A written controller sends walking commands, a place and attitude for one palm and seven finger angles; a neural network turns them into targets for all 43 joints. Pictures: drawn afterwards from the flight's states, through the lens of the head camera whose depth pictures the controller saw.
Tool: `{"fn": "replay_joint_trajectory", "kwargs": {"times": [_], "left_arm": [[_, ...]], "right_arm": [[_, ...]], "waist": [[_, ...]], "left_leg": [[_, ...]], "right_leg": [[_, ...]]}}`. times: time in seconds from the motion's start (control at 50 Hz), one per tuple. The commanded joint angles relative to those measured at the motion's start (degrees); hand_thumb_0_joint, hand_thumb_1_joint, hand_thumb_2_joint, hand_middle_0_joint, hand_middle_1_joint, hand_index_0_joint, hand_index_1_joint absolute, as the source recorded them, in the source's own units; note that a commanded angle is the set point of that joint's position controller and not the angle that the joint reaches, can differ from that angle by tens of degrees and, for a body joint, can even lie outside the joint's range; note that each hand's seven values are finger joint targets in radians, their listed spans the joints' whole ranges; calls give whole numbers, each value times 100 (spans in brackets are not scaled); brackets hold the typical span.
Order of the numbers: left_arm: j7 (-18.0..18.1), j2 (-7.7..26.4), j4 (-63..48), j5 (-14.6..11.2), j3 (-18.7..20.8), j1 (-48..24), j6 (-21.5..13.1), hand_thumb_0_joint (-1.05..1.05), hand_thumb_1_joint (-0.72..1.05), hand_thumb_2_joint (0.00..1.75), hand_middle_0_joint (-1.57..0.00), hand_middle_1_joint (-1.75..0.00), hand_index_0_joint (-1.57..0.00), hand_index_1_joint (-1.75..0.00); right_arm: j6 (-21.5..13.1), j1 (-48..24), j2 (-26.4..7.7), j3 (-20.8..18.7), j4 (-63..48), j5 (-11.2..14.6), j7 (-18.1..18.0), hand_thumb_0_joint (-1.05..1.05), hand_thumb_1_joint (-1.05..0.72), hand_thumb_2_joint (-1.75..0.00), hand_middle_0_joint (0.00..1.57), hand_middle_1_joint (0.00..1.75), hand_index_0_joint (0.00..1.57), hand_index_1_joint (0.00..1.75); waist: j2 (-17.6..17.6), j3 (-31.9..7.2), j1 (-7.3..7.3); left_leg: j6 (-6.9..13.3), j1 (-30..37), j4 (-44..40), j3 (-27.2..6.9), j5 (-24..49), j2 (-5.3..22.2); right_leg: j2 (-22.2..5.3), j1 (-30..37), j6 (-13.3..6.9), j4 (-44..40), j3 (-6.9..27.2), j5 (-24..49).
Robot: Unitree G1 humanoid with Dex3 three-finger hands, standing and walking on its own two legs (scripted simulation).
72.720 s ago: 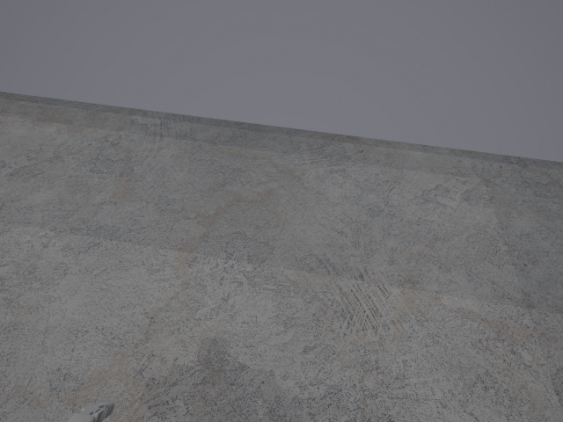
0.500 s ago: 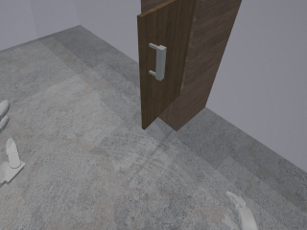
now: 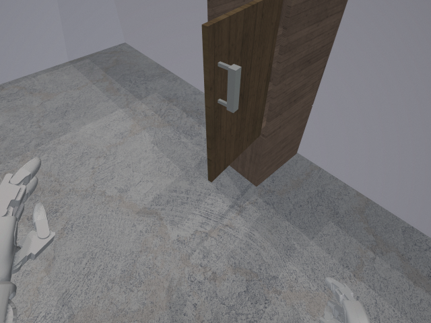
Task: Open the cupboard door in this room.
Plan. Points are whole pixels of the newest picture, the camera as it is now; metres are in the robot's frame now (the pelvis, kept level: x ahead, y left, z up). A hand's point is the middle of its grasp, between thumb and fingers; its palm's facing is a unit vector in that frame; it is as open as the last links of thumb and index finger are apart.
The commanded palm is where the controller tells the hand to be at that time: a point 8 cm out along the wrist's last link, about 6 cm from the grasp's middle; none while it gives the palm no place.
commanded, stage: let the arm hang, fingers relaxed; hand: left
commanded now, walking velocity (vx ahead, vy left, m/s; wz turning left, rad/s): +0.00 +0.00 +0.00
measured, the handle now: (227, 87) +0.70 +0.01 +0.07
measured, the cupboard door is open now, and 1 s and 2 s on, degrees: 98 98 98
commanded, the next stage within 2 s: look to check the result in 1.06 s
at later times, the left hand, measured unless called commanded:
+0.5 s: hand out of the picture -0.01 +0.18 -0.17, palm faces +0.02 -0.97 -0.24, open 7.2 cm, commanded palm none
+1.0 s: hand out of the picture +0.04 +0.15 -0.17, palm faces +0.02 -0.98 -0.22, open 7.3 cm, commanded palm none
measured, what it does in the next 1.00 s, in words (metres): stands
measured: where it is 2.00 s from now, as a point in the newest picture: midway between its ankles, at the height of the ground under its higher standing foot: outside the picture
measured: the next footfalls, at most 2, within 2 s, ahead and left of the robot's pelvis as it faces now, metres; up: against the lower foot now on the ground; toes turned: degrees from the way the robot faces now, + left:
none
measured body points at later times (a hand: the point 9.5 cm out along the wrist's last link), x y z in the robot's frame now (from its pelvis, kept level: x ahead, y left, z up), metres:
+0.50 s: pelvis +0.00 -0.02 +0.00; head +0.03 -0.02 +0.45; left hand -0.01 +0.23 -0.15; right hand -0.03 -0.24 -0.16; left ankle +0.03 +0.10 -0.74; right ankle +0.03 -0.10 -0.74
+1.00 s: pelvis +0.02 -0.02 +0.00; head +0.04 -0.04 +0.45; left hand +0.04 +0.20 -0.15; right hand +0.02 -0.24 -0.16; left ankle +0.03 +0.10 -0.74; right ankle +0.03 -0.10 -0.74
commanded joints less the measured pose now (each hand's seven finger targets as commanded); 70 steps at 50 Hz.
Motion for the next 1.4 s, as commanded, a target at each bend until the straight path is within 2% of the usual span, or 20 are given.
{"fn": "replay_joint_trajectory", "kwargs": {"times": [0.0, 0.02, 0.06, 0.1, 0.12, 0.14, 0.16, 0.2, 0.24, 0.3, 0.34, 0.36, 0.42, 0.52, 0.64, 0.78, 0.88, 0.96, 1.18, 1.38], "left_arm": [[-635, -275, 2849, 162, -1176, -418, 1091, 0, 90, 90, -20, -30, -20, -30], [-640, -249, 3102, 185, -1206, -570, 1090, 0, 90, 90, -20, -30, -20, -30], [-641, -88, 3690, 227, -1282, -850, 1092, 0, 90, 90, -20, -30, -20, -30], [-626, -12, 4352, 244, -1337, -1073, 1103, 0, 90, 90, -20, -30, -20, -30], [-610, -22, 4692, 230, -1394, -1191, 1119, 0, 90, 90, -20, -30, -20, -30], [-588, -51, 4992, 203, -1464, -1324, 1143, 0, 90, 90, -20, -30, -20, -30], [-557, -53, 5248, 182, -1518, -1438, 1160, 0, 90, 90, -20, -30, -20, -30], [-536, -208, 5755, 137, -1609, -1492, 1161, 0, 90, 90, -20, -30, -20, -30], [-529, -301, 6265, 101, -1652, -1250, 1141, 0, 90, 90, -20, -30, -20, -30], [-502, -440, 6851, 94, -1574, -950, 1108, 0, 90, 90, -20, -30, -20, -30], [-505, -443, 7146, 62, -1621, -951, 1086, 0, 90, 90, -20, -30, -20, -30], [-501, -416, 7249, 69, -1621, -1003, 1077, 0, 90, 90, -20, -30, -20, -30], [-500, -468, 7518, 62, -1637, -1068, 1071, 0, 90, 90, -20, -30, -20, -30], [-473, -534, 7849, 59, -1647, -1048, 1056, 0, 90, 90, -20, -30, -20, -30], [-448, -582, 8032, 58, -1644, -1033, 1042, 0, 90, 90, -20, -30, -20, -30], [-426, -717, 8138, 59, -1662, -1016, 1035, 0, 90, 90, -20, -30, -20, -30], [-420, -775, 8177, 58, -1668, -1038, 1023, 0, 90, 90, -20, -30, -20, -30], [-419, -753, 8176, 55, -1655, -1039, 1004, 0, 90, 90, -20, -30, -20, -30], [-419, -694, 8200, 46, -1632, -1072, 962, 0, 90, 90, -20, -30, -20, -30], [-416, -571, 8193, 46, -1616, -1130, 950, 0, 90, 90, -20, -30, -20, -30]], "right_arm": [[228, -63, -1159, -356, 235, -60, 240, 0, -90, -90, 20, 30, 20, 30], [310, -152, -1131, -301, 199, -87, 231, 0, -90, -90, 20, 30, 20, 30], [421, -249, -1125, -260, 241, -135, 234, 0, -90, -90, 20, 30, 20, 30], [538, -125, -1020, -231, 412, -152, 234, 0, -90, -90, 20, 30, 20, 30], [603, -24, -891, -209, 520, -153, 231, 0, -90, -90, 20, 30, 20, 30], [675, 73, -750, -168, 659, -158, 230, 0, -90, -90, 20, 30, 20, 30], [732, 170, -703, -152, 773, -166, 229, 0, -90, -90, 20, 30, 20, 30], [768, 265, -496, -89, 1048, -173, 220, 0, -90, -90, 20, 30, 20, 30], [763, 204, -463, -51, 1204, -178, 190, 0, -90, -90, 20, 30, 20, 30], [762, 301, -358, -72, 1432, -172, 135, 0, -90, -90, 20, 30, 20, 30], [783, 443, -326, -77, 1633, -150, 115, 0, -90, -90, 20, 30, 20, 30], [796, 563, -356, -108, 1681, -137, 105, 0, -90, -90, 20, 30, 20, 30], [812, 861, -285, -129, 1927, -135, 87, 0, -90, -90, 20, 30, 20, 30], [810, 1088, -185, -128, 2200, -134, 71, 0, -90, -90, 20, 30, 20, 30], [777, 1072, -96, -105, 2387, -132, 56, 0, -90, -90, 20, 30, 20, 30], [751, 922, 39, -60, 2495, -133, 37, 0, -90, -90, 20, 30, 20, 30], [738, 874, 84, -47, 2530, -132, 21, 0, -90, -90, 20, 30, 20, 30], [736, 821, 14, -59, 2524, -126, 3, 0, -90, -90, 20, 30, 20, 30], [723, 785, -79, -80, 2561, -124, -23, 0, -90, -90, 20, 30, 20, 30], [742, 681, -186, -98, 2565, -123, -28, 0, -90, -90, 20, 30, 20, 30]], "waist": [[259, -241, -160], [2, -210, -106], [-906, -191, -32], [-1457, -288, -62], [-1537, -332, -106], [-1492, -300, -172], [-1181, -291, -201], [-67, -249, -225], [692, -165, -72], [1119, -259, 56], [850, -169, 42], [473, -29, 14], [-15, 211, -42], [-375, 374, -86], [-351, 384, -69], [-88, 473, -40], [-124, 430, -38], [-18, 373, -31], [-186, 188, -61], [-113, 278, -73]], "left_leg": [[214, -566, -328, -956, 654, 900], [319, -774, -457, -1081, 387, 908], [295, -838, -451, -1091, -52, 789], [208, -444, -48, -838, -195, 437], [156, -163, 173, -650, -205, 273], [89, 89, 341, -483, -244, 151], [41, 300, 450, -411, -243, 99], [26, 379, 118, -524, -98, 241], [67, -96, -457, -791, -252, 464], [56, -389, -712, -857, -373, 535], [21, -331, -731, -793, -521, 498], [20, -254, -721, -821, -502, 512], [34, -155, -762, -738, -603, 477], [50, 155, -721, -614, -435, 446], [42, 249, -800, -546, -165, 473], [9, 321, -895, -535, 153, 519], [-16, 403, -907, -501, 339, 528], [-31, 481, -884, -495, 428, 534], [-44, 696, -854, -444, 661, 554], [-62, 743, -850, -415, 610, 551]], "right_leg": [[-377, -188, -78, 651, 444, -502], [-316, -44, -99, 783, 473, -572], [-396, 151, -165, 558, 613, -629], [-723, -45, -292, 33, 949, -678], [-904, -202, -376, -208, 1114, -746], [-1032, -406, -441, -401, 1173, -910], [-1051, -552, -491, -481, 1179, -1060], [-907, -591, -429, -356, 1087, -1193], [-637, -35, -248, -178, 876, -886], [-585, 636, -223, -172, 687, -371], [-629, 631, -255, -348, 736, -451], [-623, 512, -264, -438, 719, -530], [-669, 311, -273, -663, 766, -873], [-695, 21, -278, -837, 807, -1120], [-680, 128, -245, -798, 798, -805], [-665, 236, -198, -719, 737, -280], [-670, 355, -180, -703, 711, 0], [-654, 427, -193, -709, 743, 202], [-698, 661, -198, -732, 712, 739], [-716, 684, -178, -830, 766, 838]]}}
